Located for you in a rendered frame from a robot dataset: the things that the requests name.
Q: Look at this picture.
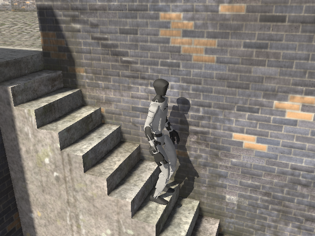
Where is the robot left forearm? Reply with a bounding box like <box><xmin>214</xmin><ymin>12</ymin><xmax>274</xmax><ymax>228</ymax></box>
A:
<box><xmin>165</xmin><ymin>117</ymin><xmax>173</xmax><ymax>132</ymax></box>

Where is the robot left hand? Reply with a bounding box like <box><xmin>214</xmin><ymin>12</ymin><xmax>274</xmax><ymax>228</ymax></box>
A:
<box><xmin>169</xmin><ymin>130</ymin><xmax>180</xmax><ymax>144</ymax></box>

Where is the robot right thigh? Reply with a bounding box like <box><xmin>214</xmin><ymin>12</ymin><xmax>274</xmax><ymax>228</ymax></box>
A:
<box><xmin>149</xmin><ymin>142</ymin><xmax>170</xmax><ymax>180</ymax></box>

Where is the robot right upper arm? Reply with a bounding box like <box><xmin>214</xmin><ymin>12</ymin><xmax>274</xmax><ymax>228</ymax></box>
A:
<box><xmin>144</xmin><ymin>103</ymin><xmax>159</xmax><ymax>131</ymax></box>

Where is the robot left shin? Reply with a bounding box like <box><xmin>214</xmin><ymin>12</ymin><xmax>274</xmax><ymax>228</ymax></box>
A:
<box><xmin>168</xmin><ymin>167</ymin><xmax>177</xmax><ymax>180</ymax></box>

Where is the robot right hand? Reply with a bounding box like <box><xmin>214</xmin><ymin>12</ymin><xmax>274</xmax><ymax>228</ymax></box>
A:
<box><xmin>154</xmin><ymin>152</ymin><xmax>168</xmax><ymax>166</ymax></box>

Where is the robot right forearm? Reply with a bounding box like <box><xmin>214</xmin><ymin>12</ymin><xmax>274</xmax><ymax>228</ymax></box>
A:
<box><xmin>145</xmin><ymin>126</ymin><xmax>159</xmax><ymax>154</ymax></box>

